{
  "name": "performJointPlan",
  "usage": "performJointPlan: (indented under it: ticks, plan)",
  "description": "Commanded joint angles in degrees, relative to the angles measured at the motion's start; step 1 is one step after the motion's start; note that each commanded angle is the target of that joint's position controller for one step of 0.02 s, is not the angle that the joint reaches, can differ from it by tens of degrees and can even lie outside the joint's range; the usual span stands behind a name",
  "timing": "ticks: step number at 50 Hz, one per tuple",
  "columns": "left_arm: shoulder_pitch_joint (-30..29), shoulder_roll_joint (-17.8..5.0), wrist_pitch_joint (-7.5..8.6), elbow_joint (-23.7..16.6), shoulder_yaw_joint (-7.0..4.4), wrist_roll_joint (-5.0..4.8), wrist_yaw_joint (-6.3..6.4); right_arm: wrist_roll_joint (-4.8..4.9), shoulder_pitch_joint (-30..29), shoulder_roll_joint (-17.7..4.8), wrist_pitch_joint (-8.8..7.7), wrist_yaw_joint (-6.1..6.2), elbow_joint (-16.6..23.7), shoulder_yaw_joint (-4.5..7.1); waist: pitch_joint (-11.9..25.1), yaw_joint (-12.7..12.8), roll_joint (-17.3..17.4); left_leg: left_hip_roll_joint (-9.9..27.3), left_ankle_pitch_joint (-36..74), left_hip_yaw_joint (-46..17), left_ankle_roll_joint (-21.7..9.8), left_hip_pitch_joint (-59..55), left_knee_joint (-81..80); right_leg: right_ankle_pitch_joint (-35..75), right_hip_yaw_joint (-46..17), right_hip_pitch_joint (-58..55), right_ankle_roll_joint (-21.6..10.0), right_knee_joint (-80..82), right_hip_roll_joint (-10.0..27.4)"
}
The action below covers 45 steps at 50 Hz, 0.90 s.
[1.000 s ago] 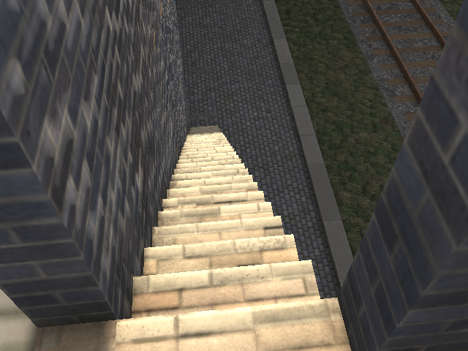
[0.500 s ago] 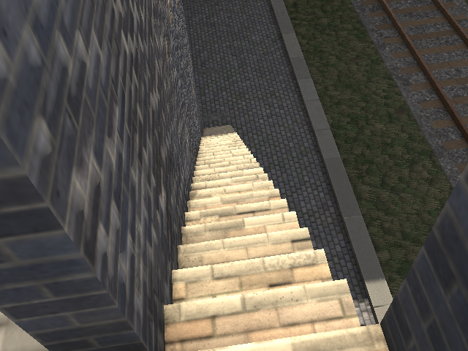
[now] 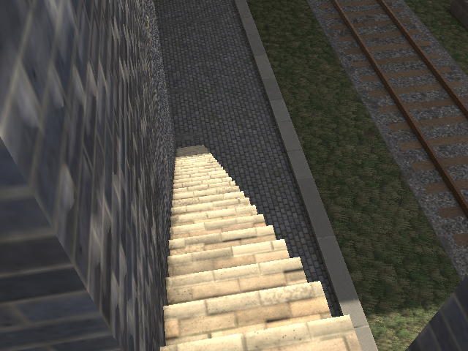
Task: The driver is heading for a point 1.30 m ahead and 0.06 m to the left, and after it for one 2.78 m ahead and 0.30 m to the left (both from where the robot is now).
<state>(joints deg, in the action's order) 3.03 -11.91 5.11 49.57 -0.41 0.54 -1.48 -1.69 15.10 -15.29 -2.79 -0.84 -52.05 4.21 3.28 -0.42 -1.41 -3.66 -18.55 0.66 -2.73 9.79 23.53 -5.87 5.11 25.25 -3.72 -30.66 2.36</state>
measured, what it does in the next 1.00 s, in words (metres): walks backwards: left foot, then right foot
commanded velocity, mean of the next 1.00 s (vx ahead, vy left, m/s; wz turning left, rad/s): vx -0.04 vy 0.09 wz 0.00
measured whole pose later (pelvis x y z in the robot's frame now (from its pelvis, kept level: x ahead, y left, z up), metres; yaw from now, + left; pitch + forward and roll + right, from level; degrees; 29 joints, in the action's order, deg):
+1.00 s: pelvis -0.11 +0.10 +0.01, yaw +0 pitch -2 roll +1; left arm 10.5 -15.6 -5.1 50.2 -3.4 0.8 2.3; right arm 0.0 12.5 -14.1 1.6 1.2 -53.4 3.2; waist -4.6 2.2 -2.3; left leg -4.0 -12.5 -0.6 -2.8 8.5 22.9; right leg -23.1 -0.4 16.4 -1.1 -37.4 1.3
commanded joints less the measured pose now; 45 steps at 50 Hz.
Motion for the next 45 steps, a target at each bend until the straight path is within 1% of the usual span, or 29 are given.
performJointPlan:
  ticks: [1, 2, 3, 4, 5, 6, 7, 9, 10, 11, 13, 15, 16, 17, 18, 19, 21, 24, 28, 30, 31, 32, 33, 34, 36, 38, 40, 43, 45]
  plan:
    - [4.6, -14.6, 3.01, -4.2, -2.73, -1.72, 3.75, 0.01, 6.1, -0.5, 1.69, -0.21, 4.2, -1.53, 17.8, 2.2, -10.2, 0.7, 4.6, 1.9, 1.8, 15.1, 18.8, 52.2, -21.5, -33.0, -22.4, 9.4, 21.3]
    - [17.6, -9.9, 2.12, -1.7, -1.54, 2.58, 5.17, -1.26, 3.9, -0.6, 2.56, 0.81, 6.1, -2.53, 18.2, 8.0, -6.1, -0.4, -24.2, -4.8, 8.3, 25.5, 31.0, 48.4, -35.5, -36.6, -27.3, 14.0, 33.0]
    - [17.9, -10.6, 2.59, 0.2, -3.26, 4.57, 5.88, -0.77, 0.8, -2.7, 4.02, 1.24, 6.5, -2.31, 10.1, 8.8, -0.1, 3.6, -20.1, -11.0, 9.7, 29.5, 40.2, 31.4, -28.8, -30.3, -19.5, 14.1, 28.8]
    - [10.6, -10.2, 2.6, -0.9, -3.73, 3.76, 5.35, -0.86, 0.7, -5.4, 5.01, 2.11, 6.4, -1.46, 8.0, 5.8, -1.1, 5.0, -15.4, -10.5, 11.4, 29.0, 46.6, 18.0, -21.3, -22.0, -13.4, 15.7, 22.3]
    - [2.4, -7.0, 2.49, -3.8, -2.9, 2.65, 4.49, -1.51, 3.8, -7.2, 5.2, 2.39, 6.0, -0.75, 7.3, 2.6, -1.7, 5.1, -12.3, -11.0, 12.1, 26.8, 48.8, 14.6, -16.2, -15.6, -10.6, 15.9, 18.5]
    - [-2.3, -5.3, 3.12, -6.1, -2.76, 1.57, 3.85, -1.54, 4.9, -5.9, 5.15, 2.43, 6.5, -1.28, 4.6, 1.3, -3.9, 5.1, -10.7, -9.8, 12.5, 25.3, 51.4, 18.0, -11.6, -10.4, -11.3, 16.1, 16.0]
    - [-4.0, -6.2, 3.29, -7.1, -3.2, 1.86, 3.48, -1.72, 6.7, -5.5, 5.18, 1.93, 6.8, -1.88, 5.0, 0.2, -3.7, 5.1, -8.6, -7.2, 13.0, 21.3, 53.0, 19.6, -7.6, -5.3, -11.4, 16.7, 14.0]
    - [-6.2, -8.7, 4.06, -8.6, -4.41, 2.14, 3.02, -0.42, 10.3, -4.6, 5.95, 0.69, 6.2, -2.54, 4.7, -0.9, -2.5, 5.1, -5.6, -3.1, 13.8, 15.9, 45.8, 19.4, -2.5, -1.9, -11.0, 16.9, 10.9]
    - [2.4, -8.9, -1.84, -2.4, -3.34, 0.62, 3.26, 3.1, 6.7, -1.1, 6.04, 2.66, 7.0, -1.86, 6.6, -2.7, -0.2, 4.9, -5.8, -2.6, 8.1, 15.4, 28.8, 26.3, -3.2, -14.6, -8.2, 8.9, 11.0]
    - [5.9, -8.9, -4.6, -2.8, -3.78, 0.63, 3.32, 3.44, 3.8, 1.2, 6.12, 3.15, 7.0, -3.41, 5.9, 1.6, -4.5, 3.4, -6.5, 0.5, 6.9, 15.1, 22.8, 28.6, -2.4, -16.6, -7.8, 7.8, 9.8]
    - [6.0, -10.3, -7.32, -3.7, -4.33, 1.47, 2.66, 2.69, 3.0, 0.6, 6.65, 2.8, 7.0, -3.54, 5.9, 2.9, -13.9, 2.9, -3.6, 2.9, 5.3, 12.2, 17.4, 26.7, -5.1, -18.4, -8.2, 6.2, 11.7]
    - [3.4, -11.2, -8.64, -4.8, -4.7, 1.4, 1.9, 2.21, 4.1, -0.4, 6.41, 2.26, 6.5, -3.1, 4.9, 0.8, -13.6, 2.1, 6.5, 5.3, 3.7, 5.6, 6.0, 16.4, -6.1, -14.1, -5.5, 4.0, 11.2]
    - [2.9, -11.1, -9.13, -5.0, -4.86, 1.13, 1.64, 1.16, 4.0, -1.0, 5.9, 1.75, 6.4, -2.89, 2.6, 0.1, -11.0, 2.2, 11.1, 4.2, 2.5, 1.8, -0.4, 7.4, -6.5, -9.6, -2.8, 2.5, 9.8]
    - [4.1, -8.9, -9.61, -5.2, -4.52, 1.44, 1.51, -0.26, 4.0, -3.1, 5.18, 1.53, 6.5, -2.46, 0.9, 0.6, -2.6, 9.1, 10.7, -5.1, 1.1, -0.6, -6.1, -5.3, -4.7, -4.1, 0.3, -3.3, 6.3]
    - [6.5, -3.4, -9.91, -7.5, -3.33, 0.86, 1.2, -0.23, 1.8, -8.6, 5.21, 1.71, 8.3, -1.57, -0.1, 3.2, 14.2, 21.4, 29.6, -18.9, -3.4, 2.5, -8.2, -24.2, -0.6, 0.3, 4.6, -9.9, -0.2]
    - [3.4, -4.6, -11.32, -7.4, -3.49, 0.25, 2.11, -0.13, 1.2, -9.1, 4.79, 2.01, 8.5, -1.22, -0.3, -0.2, 14.9, 23.8, 27.7, -19.0, -9.5, 10.6, -9.1, -29.5, -5.3, -3.8, 4.5, -18.8, -1.3]
    - [4.8, -7.7, -11.8, -6.0, -4.53, -0.19, 2.83, -0.36, -4.7, -3.6, 4.46, 2.15, 8.6, -2.19, -4.4, 2.7, 11.2, 17.7, 21.8, -12.2, -9.4, 11.9, -8.4, -23.6, -6.9, -3.2, 4.3, -25.3, -1.7]
    - [9.4, -8.5, -10.65, -4.0, -4.92, 1.38, 4.31, 0.75, -3.2, -3.6, 4.27, 2.68, 6.9, -1.55, -2.3, 3.5, 9.5, 14.0, 35.1, -6.9, -10.0, 4.9, -3.1, -22.8, -5.1, -4.1, 5.4, -26.8, -2.0]
    - [8.6, -6.7, -10.42, -5.0, -3.78, 0.42, 5.43, 0.58, -1.2, -2.1, 4.22, 2.48, 4.7, -1.43, -0.2, 0.4, 11.4, 14.4, 33.4, -10.1, -9.6, -3.1, -0.9, -23.6, -3.3, -6.8, 4.7, -11.2, -1.8]
    - [12.6, -6.8, -10.57, -4.6, -3.75, -0.04, 5.95, 1.76, -1.8, -3.0, 4.42, 2.57, 3.1, -0.94, -0.7, 2.8, 11.3, 13.0, 27.4, -10.4, -6.6, -1.0, -0.6, -13.6, -2.5, -14.3, 3.6, 4.0, -2.1]
    - [14.0, -8.1, -10.11, -4.4, -3.91, 0.46, 5.83, 1.92, -1.1, -4.0, 4.71, 2.79, 2.4, -0.2, -1.4, 2.9, 7.9, 11.3, 22.5, -9.9, -3.5, 2.8, 0.4, -6.1, -5.0, -18.9, 2.2, 9.7, -0.3]
    - [14.2, -11.8, -9.12, -4.8, -4.22, 1.92, 5.39, 1.85, 0.2, -2.3, 5.38, 2.87, 3.2, -0.23, -0.7, 1.1, -4.6, 6.0, 12.5, -5.8, -0.6, 8.7, 8.2, -0.9, -16.7, -21.7, -0.3, 13.6, 9.5]
    - [11.3, -15.0, -9.28, -6.0, -5.32, 0.66, 4.93, 1.92, -0.9, -2.2, 5.98, 2.75, 3.0, -0.36, -6.0, 2.5, -13.5, -0.5, -4.7, -0.4, 1.1, 7.6, 12.9, 9.1, -25.7, -8.0, -8.5, 16.0, 19.8]
    - [8.4, -12.3, -8.87, -7.1, -4.51, 1.49, 4.97, 1.33, -2.5, -2.7, 6.51, 2.12, 2.6, -0.13, -7.6, 2.0, -10.4, 0.1, -8.1, -2.1, 1.3, 4.4, 24.0, 16.5, -24.2, -4.0, -11.7, 16.2, 19.7]
    - [3.7, -9.7, -8.52, -8.2, -3.23, 1.78, 5.55, 2.65, -5.1, -3.4, 5.82, 2.03, 2.3, 0.56, -7.7, 0.6, -4.0, -0.6, -6.9, -4.9, 1.3, 5.7, 30.3, 13.0, -18.1, -4.2, -10.3, 16.0, 15.1]
    - [3.3, -9.7, -8.07, -7.4, -3.13, 1.07, 6.05, 1.34, -2.7, -2.5, 5.09, 2.4, 0.9, 0.38, -7.8, -0.4, -6.7, -0.1, -5.0, -4.7, 1.9, 8.9, 24.0, 12.0, -14.3, -11.6, -7.6, 14.0, 11.3]
    - [7.8, -9.9, -8.45, -5.1, -3.57, 0.33, 5.51, 1.08, -3.3, -1.8, 4.54, 2.39, 1.3, -0.14, -5.7, 2.9, -8.5, 0.0, -6.3, -2.1, 2.3, 8.7, 14.3, 10.4, -13.4, -19.1, -6.6, 11.8, 10.2]
    - [10.7, -12.1, -9.35, -2.6, -4.68, 0.86, 4.4, 2.51, -1.6, -2.4, 4.58, 2.21, 1.1, -0.06, -3.8, 4.1, -10.1, -0.4, -0.1, 0.1, 1.3, 2.4, 1.3, 14.1, -15.3, -19.9, -6.9, 9.2, 11.0]
    - [12.0, -11.8, -9.06, -1.4, -4.94, 0.49, 3.87, 1.9, 0.4, -3.9, 4.09, 2.37, 0.6, 0.23, -3.6, 3.3, -6.6, 1.6, 9.1, -2.6, 0.0, -4.6, -8.3, 8.1, -15.2, -14.7, -3.5, 7.6, 10.0]
Velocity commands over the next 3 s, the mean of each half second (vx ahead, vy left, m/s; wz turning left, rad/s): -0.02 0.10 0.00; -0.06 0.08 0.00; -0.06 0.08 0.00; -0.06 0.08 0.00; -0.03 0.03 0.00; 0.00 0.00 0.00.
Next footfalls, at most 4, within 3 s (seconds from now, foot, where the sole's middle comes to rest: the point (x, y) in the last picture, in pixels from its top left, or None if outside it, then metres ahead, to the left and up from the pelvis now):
0.34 left None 0.05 0.18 -0.77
0.62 right None -0.03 -0.02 -0.77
0.90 left None -0.07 0.20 -0.77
1.24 right None -0.16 0.02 -0.77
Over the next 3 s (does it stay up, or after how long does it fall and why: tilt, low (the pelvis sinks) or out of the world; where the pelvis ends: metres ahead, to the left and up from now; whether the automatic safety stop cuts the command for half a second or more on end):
stays up -0.31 0.26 0.01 its command is cut before an obstacle from the start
